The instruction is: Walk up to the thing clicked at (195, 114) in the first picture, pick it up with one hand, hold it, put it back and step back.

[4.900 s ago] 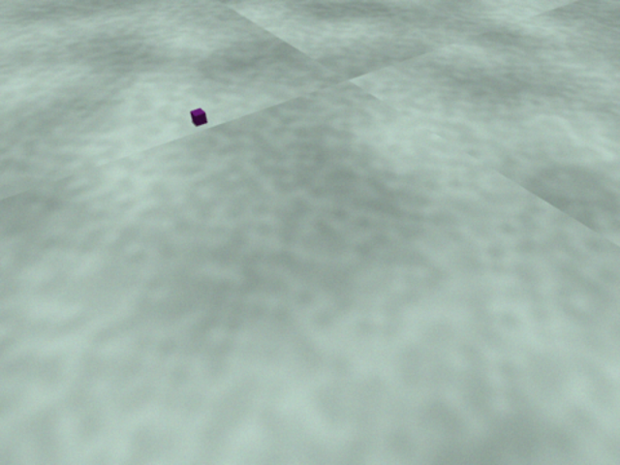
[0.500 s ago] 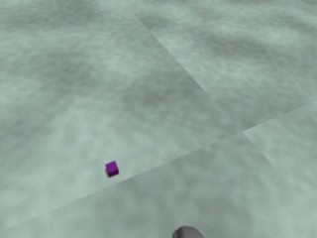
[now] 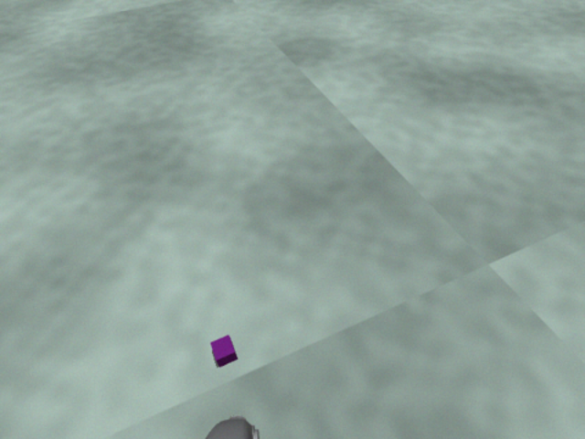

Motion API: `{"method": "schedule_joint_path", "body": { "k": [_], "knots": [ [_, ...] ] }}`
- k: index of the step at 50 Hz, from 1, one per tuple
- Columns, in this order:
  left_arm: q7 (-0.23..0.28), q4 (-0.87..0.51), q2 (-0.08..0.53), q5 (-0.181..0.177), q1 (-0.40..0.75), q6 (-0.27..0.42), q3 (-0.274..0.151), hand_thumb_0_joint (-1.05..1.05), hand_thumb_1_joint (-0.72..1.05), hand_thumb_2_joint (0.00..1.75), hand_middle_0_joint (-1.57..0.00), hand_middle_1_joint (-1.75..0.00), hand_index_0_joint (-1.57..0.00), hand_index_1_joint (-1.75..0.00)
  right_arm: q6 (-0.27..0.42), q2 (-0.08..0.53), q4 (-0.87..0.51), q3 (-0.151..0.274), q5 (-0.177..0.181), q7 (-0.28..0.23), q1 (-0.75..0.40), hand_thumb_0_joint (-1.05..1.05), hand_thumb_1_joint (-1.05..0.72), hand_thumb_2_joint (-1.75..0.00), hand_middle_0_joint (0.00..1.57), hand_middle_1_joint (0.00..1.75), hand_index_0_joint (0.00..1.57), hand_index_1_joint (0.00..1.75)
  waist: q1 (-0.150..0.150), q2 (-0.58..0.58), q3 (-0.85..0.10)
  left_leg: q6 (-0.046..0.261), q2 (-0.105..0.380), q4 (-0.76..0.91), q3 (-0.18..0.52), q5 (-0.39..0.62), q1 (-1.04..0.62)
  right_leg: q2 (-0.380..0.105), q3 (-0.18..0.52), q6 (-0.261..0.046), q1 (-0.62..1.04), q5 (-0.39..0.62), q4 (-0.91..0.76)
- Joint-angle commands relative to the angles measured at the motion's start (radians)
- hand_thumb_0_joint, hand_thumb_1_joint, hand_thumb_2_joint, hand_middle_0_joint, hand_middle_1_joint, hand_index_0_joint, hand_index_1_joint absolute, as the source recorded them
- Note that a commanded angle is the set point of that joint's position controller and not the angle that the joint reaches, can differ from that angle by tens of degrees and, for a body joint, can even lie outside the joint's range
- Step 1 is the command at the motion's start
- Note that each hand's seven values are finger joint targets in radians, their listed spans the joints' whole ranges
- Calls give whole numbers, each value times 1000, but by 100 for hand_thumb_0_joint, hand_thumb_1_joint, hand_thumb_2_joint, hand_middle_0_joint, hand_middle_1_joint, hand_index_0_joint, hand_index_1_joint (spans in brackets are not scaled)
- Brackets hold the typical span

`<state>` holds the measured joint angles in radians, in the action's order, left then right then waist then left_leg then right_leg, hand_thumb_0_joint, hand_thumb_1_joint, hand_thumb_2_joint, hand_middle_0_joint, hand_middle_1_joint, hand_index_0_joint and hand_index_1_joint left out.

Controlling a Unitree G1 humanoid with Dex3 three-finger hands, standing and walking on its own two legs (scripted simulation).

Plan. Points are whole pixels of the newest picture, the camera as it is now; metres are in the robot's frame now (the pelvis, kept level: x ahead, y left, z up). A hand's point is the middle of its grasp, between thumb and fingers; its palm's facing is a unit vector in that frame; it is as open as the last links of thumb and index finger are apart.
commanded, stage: walk up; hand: left
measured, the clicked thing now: (224, 351) +0.51 +0.27 -0.73
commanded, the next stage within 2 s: stand in 1.60 s
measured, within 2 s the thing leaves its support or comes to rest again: neither
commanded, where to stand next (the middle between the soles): +0.13 +0.03 m, yaw +0 degrees
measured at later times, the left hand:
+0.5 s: hand out of the picture +0.13 +0.29 -0.16, palm faces -0.05 -0.92 -0.38, open 7.4 cm
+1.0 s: hand (132, 410) +0.19 +0.27 -0.14, palm faces -0.03 -0.94 -0.34, open 7.4 cm
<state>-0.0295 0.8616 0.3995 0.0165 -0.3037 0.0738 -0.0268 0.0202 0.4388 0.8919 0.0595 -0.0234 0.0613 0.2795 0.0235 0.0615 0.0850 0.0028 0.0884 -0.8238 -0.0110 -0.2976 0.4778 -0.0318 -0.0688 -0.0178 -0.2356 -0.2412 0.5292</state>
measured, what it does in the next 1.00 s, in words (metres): steps on the spot: left foot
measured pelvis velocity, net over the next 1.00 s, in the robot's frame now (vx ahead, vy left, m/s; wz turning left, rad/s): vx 0.09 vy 0.02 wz -0.01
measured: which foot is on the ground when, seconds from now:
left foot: up 0.00-0.08, down 0.10-1.00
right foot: down 0.00-1.00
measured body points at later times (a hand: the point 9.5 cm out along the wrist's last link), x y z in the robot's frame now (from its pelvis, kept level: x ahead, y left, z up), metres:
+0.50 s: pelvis +0.07 +0.02 -0.01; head +0.09 +0.02 +0.44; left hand +0.13 +0.34 -0.13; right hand +0.16 -0.29 -0.13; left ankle +0.11 +0.15 -0.73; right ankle +0.08 -0.11 -0.73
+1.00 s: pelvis +0.09 +0.02 +0.01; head +0.09 +0.02 +0.46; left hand +0.19 +0.32 -0.12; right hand +0.18 -0.29 -0.11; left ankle +0.11 +0.15 -0.73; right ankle +0.08 -0.11 -0.73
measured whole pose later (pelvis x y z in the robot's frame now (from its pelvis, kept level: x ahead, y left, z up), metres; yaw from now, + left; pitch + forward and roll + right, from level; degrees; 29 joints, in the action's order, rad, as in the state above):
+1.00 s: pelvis +0.09 +0.02 +0.01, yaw -1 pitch -3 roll +0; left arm -0.01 1.15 0.35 0.01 -0.04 0.01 0.00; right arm 0.02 0.37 1.16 0.00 -0.01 0.01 0.06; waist 0.00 0.00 0.05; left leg -0.02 0.04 -0.38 -0.03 -0.17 0.16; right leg -0.03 -0.04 0.02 -0.11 -0.21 0.37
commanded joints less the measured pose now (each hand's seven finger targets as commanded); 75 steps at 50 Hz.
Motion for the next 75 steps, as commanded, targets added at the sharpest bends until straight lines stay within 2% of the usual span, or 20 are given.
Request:
{"method": "schedule_joint_path", "body": {
  "k": [1, 4, 5, 6, 7, 11, 14, 16, 17, 19, 20, 21, 23, 24, 28, 31, 35, 49, 55, 75],
  "knots": [
    [26, -68, 267, -4, 34, 8, -68, 0, 90, 90, -20, -30, -20, -30, 22, 124, -37, 40, 8, -26, -3, 0, -90, -90, 20, 30, 20, 30, -7, -199, -60, -7, -32, 148, -37, 79, -177, -203, 146, -178, -113, 146, -127],
    [30, -57, 206, -19, 68, -16, -37, 0, 90, 90, -20, -30, -20, -30, 39, 152, 4, 44, 5, -50, 44, 0, -90, -90, 20, 30, 20, 30, -60, -81, -99, 20, -43, 339, -12, 150, -361, -135, 81, -98, -200, 107, 88],
    [26, -75, 156, -18, 21, -19, -19, 0, 90, 90, -20, -30, -20, -30, 46, 230, -1, 64, -3, -55, 92, 0, -90, -90, 20, 30, 20, 30, -64, 97, -149, 76, 127, 431, 220, 73, -427, -53, 23, -46, -265, -69, 258],
    [33, -57, 166, -26, -7, -30, -20, 0, 90, 90, -20, -30, -20, -30, 48, 314, -23, 76, 4, -53, 64, 0, -90, -90, 20, 30, 20, 30, -55, 168, -122, 201, 296, 556, 511, -129, -388, 42, 11, -18, -353, -332, 363],
    [44, -16, 244, -14, -8, -36, -45, 0, 90, 90, -20, -30, -20, -30, 42, 331, -21, 86, 13, -50, 35, 0, -90, -90, 20, 30, 20, 30, -56, 128, -97, 268, 322, 559, 556, -237, -331, -12, 87, -19, -325, -364, 455],
    [34, 45, 222, -16, -45, -33, -47, 0, 90, 90, -20, -30, -20, -30, 36, 245, -40, 55, 7, -59, -72, 0, -90, -90, 20, 30, 20, 30, -15, 146, -73, 197, 172, 474, 260, -15, -233, -42, 84, -16, -228, -225, 334],
    [34, 75, 190, -7, -48, -27, -50, 0, 90, 90, -20, -30, -20, -30, 26, 224, -50, 40, 5, -55, -109, 0, -90, -90, 20, 30, 20, 30, -13, 126, -115, 179, 143, 400, 180, 72, -167, -3, 28, -2, -64, -145, 164],
    [41, 97, 177, 0, -44, -25, -53, 0, 90, 90, -20, -30, -20, -30, 15, 192, -49, 23, 17, -53, -146, 0, -90, -90, 20, 30, 20, 30, 13, 83, -108, 134, 125, 348, 144, 21, -74, 16, 16, -11, 53, -29, 39],
    [46, 96, 193, 7, -23, -21, -56, 0, 90, 90, -20, -30, -20, -30, 11, 162, -46, 9, 22, -53, -154, 0, -90, -90, 20, 30, 20, 30, 17, 44, -95, 99, 106, 325, 132, -22, -26, -6, 56, -22, 88, -11, -32],
    [45, 71, 293, 10, 84, -9, -65, 0, 90, 90, -20, -30, -20, -30, 7, 98, -25, -8, 31, -56, -137, 0, -90, -90, 20, 30, 20, 30, -28, -196, -43, 18, -47, 162, 10, -127, -45, -252, 433, -129, -75, -182, -214],
    [40, 59, 293, 4, 166, -13, -59, 0, 90, 90, -20, -30, -20, -30, 5, 137, 9, 5, 27, -62, -126, 0, -90, -90, 20, 30, 20, 30, -49, -183, -23, 18, -44, 138, 9, -158, -168, -270, 405, -167, -169, -186, -193],
    [38, 56, 259, -4, 197, -17, -46, 0, 90, 90, -20, -30, -20, -30, 11, 142, 37, 3, 27, -61, -97, 0, -90, -90, 20, 30, 20, 30, -70, -134, -41, 22, -38, 231, 19, -86, -227, -218, 303, -134, -167, -101, -144],
    [38, 82, 212, -12, 184, -19, -28, 0, 90, 90, -20, -30, -20, -30, 22, 164, 61, 5, 31, -58, -133, 0, -90, -90, 20, 30, 20, 30, -47, -107, -67, 45, 20, 329, 95, 88, -262, -105, 167, -46, -126, 15, -71],
    [36, 99, 202, -13, 166, -20, -24, 0, 90, 90, -20, -30, -20, -30, 26, 167, 64, 1, 28, -56, -154, 0, -90, -90, 20, 30, 20, 30, -31, -123, -91, 59, 42, 344, 124, 110, -251, -75, 136, -32, -80, 31, -66],
    [39, 128, 206, -20, 194, -19, -25, 0, 90, 90, -20, -30, -20, -30, 30, 159, 114, -14, 31, -60, -165, 0, -90, -90, 20, 30, 20, 30, -29, -108, -153, 40, 29, 341, 75, 307, -281, -105, 140, -34, 55, 226, -62],
    [42, 155, 194, -27, 198, -27, -20, 0, 90, 90, -20, -30, -20, -30, 30, 159, 142, -16, 32, -64, -195, 0, -90, -90, 20, 30, 20, 30, -15, -70, -173, 46, 44, 361, 79, 389, -325, -98, 115, -25, 72, 262, -60],
    [39, 180, 180, -26, 245, -39, -12, 0, 90, 90, -20, -30, -20, -30, 23, 154, 172, -18, 27, -66, -238, 0, -90, -90, 20, 30, 20, 30, -13, -50, -133, 40, 51, 436, 95, 290, -303, -89, 108, -16, 84, 155, -121],
    [30, 235, 174, -9, 317, -42, -14, 0, 90, 90, -20, -30, -20, -30, 17, 139, 222, -24, 18, -62, -272, 0, -90, -90, 20, 30, 20, 30, -28, -59, -112, 19, 37, 526, 70, 167, -334, -101, 120, -1, 115, 85, -253],
    [30, 248, 169, -11, 305, -43, -19, 0, 90, 90, -20, -30, -20, -30, 20, 135, 225, -25, 18, -64, -266, 0, -90, -90, 20, 30, 20, 30, -24, -61, -124, 15, 41, 528, 69, 243, -358, -100, 113, 3, 132, 136, -253],
    [32, 247, 154, -6, 269, -47, -26, 0, 90, 90, -20, -30, -20, -30, 14, 126, 221, -21, 15, -67, -243, 0, -90, -90, 20, 30, 20, 30, -24, -64, -107, 15, 37, 537, 79, 224, -349, -93, 106, 6, 134, 96, -275]
  ]
}}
